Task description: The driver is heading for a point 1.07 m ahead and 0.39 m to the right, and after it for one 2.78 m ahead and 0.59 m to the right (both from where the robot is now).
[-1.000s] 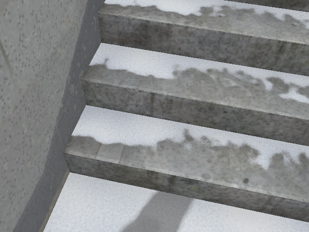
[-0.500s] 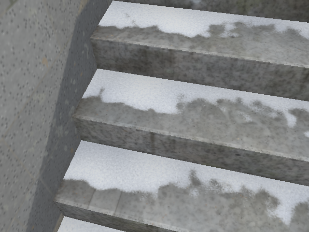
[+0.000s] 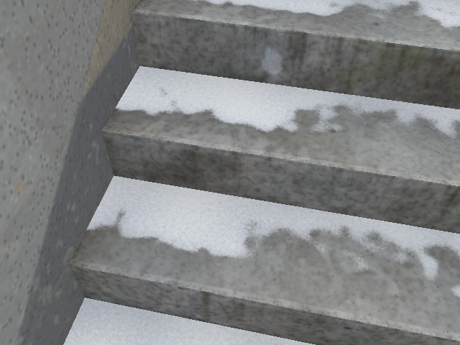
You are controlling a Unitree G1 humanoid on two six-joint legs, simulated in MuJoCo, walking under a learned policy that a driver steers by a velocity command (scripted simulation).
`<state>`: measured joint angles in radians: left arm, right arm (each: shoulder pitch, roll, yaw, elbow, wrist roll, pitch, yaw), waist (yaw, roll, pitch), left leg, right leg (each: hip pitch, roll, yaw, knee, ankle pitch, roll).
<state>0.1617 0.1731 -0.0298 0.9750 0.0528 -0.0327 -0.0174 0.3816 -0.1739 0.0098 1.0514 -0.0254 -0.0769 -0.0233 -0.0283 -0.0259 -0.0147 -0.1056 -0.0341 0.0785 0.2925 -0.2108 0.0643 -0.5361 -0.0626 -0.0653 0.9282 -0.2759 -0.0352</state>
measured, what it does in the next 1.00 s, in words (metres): climbs: right foot, then left foot 0.17 m higher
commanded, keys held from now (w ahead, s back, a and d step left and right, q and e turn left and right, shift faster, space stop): w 0.68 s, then w+e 0.32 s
